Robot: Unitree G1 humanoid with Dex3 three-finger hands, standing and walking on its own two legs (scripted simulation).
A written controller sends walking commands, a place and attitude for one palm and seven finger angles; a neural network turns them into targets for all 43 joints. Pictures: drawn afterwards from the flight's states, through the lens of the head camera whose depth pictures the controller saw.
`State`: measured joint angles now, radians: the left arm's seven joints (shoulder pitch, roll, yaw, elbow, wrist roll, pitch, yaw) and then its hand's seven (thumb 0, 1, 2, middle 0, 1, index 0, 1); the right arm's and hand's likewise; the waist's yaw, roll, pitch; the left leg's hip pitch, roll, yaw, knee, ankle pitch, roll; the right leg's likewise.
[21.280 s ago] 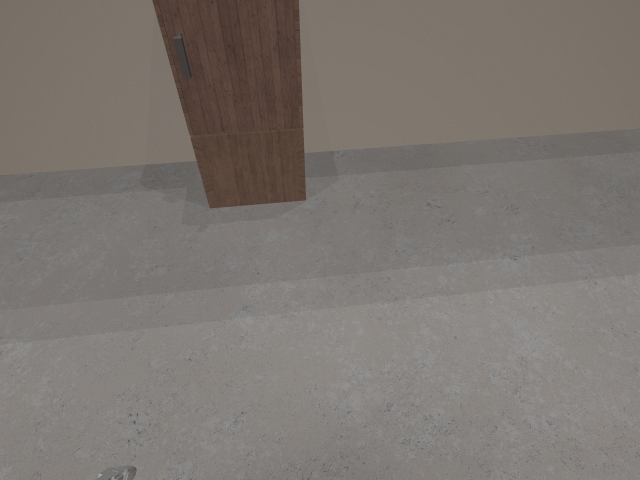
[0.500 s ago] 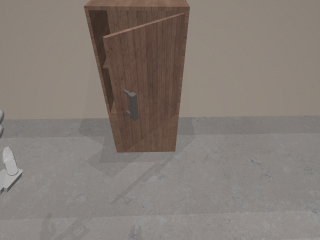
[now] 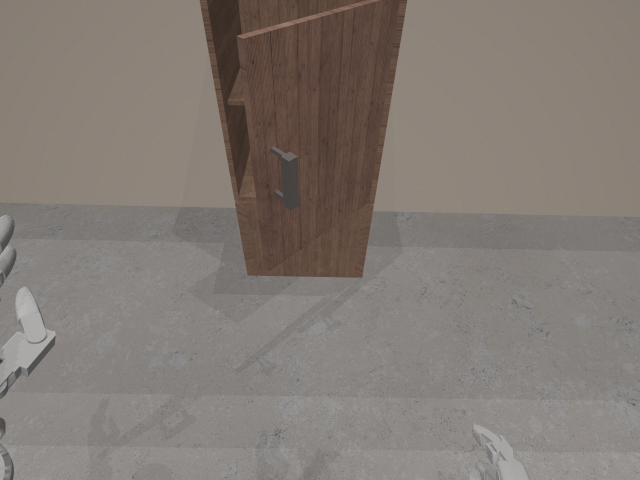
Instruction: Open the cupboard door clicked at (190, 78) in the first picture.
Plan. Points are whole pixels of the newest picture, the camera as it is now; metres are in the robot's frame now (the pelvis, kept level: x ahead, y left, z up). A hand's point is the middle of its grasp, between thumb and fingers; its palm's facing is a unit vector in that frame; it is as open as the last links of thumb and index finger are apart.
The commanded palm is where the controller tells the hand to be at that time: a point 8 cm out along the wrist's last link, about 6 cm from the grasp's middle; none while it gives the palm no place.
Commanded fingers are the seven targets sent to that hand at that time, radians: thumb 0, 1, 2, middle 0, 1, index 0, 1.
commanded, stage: stop stepping back and stand still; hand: left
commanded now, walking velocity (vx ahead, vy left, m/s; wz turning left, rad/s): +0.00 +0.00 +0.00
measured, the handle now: (283, 177) +0.71 +0.13 -0.03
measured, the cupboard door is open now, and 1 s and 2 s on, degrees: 45 45 45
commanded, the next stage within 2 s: let the arm hang, fingers relaxed in 0.08 s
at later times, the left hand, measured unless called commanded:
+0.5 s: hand out of the picture +0.07 +0.17 -0.16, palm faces +0.05 -0.99 -0.16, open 7.2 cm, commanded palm none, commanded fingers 0.00 0.90 0.90 -0.20 -0.30 -0.20 -0.30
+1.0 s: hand out of the picture +0.00 +0.23 -0.14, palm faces +0.04 -0.95 -0.31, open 7.4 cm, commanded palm none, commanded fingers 0.00 0.90 0.90 -0.20 -0.30 -0.20 -0.30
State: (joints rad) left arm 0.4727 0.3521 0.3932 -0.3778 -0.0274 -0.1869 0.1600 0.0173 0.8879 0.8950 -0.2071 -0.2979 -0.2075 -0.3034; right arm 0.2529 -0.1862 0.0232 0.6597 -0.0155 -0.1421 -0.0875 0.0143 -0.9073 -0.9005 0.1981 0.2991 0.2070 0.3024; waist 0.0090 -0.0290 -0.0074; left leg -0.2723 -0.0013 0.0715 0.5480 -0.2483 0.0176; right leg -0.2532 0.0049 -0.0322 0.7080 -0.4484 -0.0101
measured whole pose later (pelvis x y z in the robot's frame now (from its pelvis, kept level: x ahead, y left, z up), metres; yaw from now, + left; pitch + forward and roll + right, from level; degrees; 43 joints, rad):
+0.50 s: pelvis +0.00 +0.00 +0.00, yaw +2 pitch -1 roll +0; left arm 0.27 0.17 0.01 0.80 0.00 0.05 0.02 0.00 0.95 0.89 -0.20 -0.30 -0.20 -0.30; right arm 0.22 -0.24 0.01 0.90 -0.03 0.00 -0.01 0.01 -0.91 -0.90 0.20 0.30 0.20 0.30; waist -0.02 -0.04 0.06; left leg -0.25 0.00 0.02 0.55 -0.28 0.01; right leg -0.24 0.00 -0.08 0.56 -0.32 -0.04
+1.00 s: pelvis -0.02 +0.00 +0.02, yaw +1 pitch -2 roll +0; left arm 0.21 0.25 0.02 1.14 0.01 0.01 0.01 0.01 0.91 0.89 -0.20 -0.30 -0.20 -0.30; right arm 0.22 -0.24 -0.01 1.12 -0.02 0.01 -0.01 0.01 -0.91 -0.90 0.20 0.30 0.21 0.30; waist 0.00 0.05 0.05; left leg -0.18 0.00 0.03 0.38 -0.17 0.01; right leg -0.16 0.01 -0.08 0.39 -0.19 -0.04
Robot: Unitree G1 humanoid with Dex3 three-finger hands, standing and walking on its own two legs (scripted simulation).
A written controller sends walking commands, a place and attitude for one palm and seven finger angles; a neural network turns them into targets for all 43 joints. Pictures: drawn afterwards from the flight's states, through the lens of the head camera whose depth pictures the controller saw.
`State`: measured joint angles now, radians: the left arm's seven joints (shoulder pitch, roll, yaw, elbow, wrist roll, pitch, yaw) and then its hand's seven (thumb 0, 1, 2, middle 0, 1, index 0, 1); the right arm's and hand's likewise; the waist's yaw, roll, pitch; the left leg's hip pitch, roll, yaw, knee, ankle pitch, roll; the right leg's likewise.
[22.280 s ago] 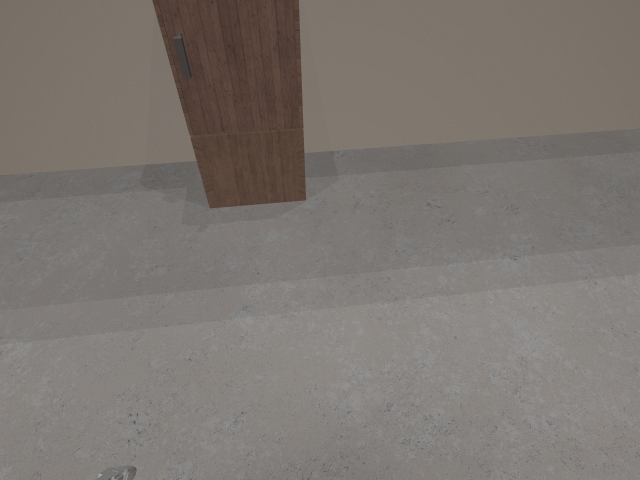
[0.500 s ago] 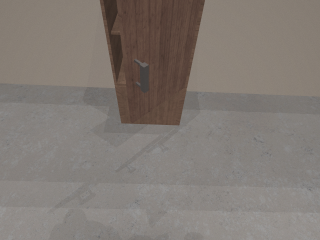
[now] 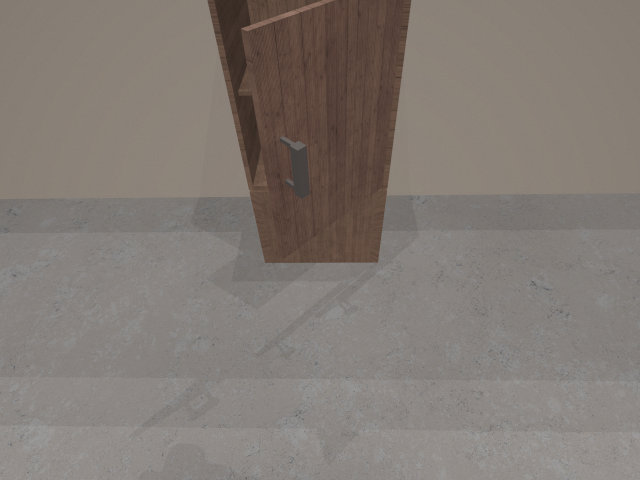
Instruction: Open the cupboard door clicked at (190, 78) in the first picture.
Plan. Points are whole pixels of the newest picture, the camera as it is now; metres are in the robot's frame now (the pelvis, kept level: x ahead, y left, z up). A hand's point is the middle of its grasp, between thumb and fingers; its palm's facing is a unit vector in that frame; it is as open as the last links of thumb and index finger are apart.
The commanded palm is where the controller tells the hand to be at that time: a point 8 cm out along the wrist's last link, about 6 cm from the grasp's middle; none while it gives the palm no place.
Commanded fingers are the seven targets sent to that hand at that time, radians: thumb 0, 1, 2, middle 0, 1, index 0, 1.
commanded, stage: let the arm hang, fingers relaxed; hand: left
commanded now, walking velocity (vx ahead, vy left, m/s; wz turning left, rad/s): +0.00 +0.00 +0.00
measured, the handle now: (293, 166) +0.74 +0.11 -0.05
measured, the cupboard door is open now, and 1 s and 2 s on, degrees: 45 45 45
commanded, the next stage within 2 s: look to check the result in 0.28 s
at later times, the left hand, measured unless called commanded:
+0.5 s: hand out of the picture +0.08 +0.21 -0.16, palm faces -0.01 -0.95 -0.30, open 7.4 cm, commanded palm none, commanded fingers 0.00 0.90 0.90 -0.20 -0.30 -0.20 -0.30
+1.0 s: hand out of the picture +0.11 +0.21 -0.15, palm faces -0.01 -0.94 -0.33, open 7.4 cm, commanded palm none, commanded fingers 0.00 0.90 0.90 -0.20 -0.30 -0.20 -0.30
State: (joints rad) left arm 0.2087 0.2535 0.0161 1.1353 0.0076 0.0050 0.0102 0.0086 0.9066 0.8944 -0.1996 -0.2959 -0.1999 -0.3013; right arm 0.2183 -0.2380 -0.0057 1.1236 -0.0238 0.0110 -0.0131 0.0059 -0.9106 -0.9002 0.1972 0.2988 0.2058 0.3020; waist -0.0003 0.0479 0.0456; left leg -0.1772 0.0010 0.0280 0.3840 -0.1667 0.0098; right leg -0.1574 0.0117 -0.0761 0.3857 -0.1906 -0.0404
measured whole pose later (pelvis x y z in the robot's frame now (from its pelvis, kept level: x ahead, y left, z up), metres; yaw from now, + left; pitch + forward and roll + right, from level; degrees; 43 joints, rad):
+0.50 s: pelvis +0.01 -0.01 +0.00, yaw +0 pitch -2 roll +0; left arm 0.13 0.26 0.01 1.14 0.01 -0.01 0.01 0.01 0.90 0.89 -0.20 -0.30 -0.20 -0.30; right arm 0.17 -0.28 -0.01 1.13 -0.02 0.00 -0.01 0.01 -0.91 -0.90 0.20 0.30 0.20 0.30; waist -0.01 0.03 0.06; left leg -0.15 0.02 0.03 0.34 -0.16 -0.01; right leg -0.13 0.03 -0.08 0.34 -0.19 -0.05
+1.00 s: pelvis +0.04 -0.02 +0.00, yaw -1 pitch -1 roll +0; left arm 0.11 0.29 0.01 1.14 0.01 -0.02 0.01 0.01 0.90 0.89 -0.20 -0.30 -0.20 -0.30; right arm 0.12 -0.32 -0.01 1.12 -0.02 0.00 -0.01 0.01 -0.91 -0.90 0.20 0.30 0.21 0.30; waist 0.00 0.03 0.05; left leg -0.11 0.03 0.03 0.31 -0.18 -0.03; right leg -0.09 0.05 -0.07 0.30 -0.20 -0.07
